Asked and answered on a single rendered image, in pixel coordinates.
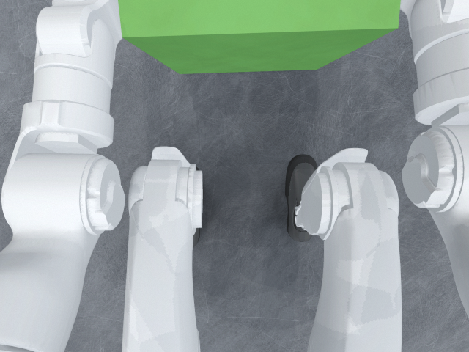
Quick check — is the left robot upper arm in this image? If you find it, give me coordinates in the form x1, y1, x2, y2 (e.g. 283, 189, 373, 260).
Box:
0, 153, 125, 352

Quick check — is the right robot upper arm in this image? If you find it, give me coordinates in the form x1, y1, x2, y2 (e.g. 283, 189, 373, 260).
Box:
402, 125, 469, 318

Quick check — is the carton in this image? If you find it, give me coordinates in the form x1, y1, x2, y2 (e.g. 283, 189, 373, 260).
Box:
118, 0, 401, 74

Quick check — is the left robot forearm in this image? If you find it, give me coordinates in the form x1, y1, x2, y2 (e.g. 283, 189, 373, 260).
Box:
1, 0, 122, 224

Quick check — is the right robot foot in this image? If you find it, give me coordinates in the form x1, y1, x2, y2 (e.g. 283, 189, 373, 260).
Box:
285, 154, 317, 242

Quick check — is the right robot shin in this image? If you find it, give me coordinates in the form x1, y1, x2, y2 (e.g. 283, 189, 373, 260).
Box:
295, 148, 399, 235

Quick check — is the right robot forearm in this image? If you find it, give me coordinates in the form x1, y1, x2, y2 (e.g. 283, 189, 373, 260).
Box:
400, 0, 469, 128

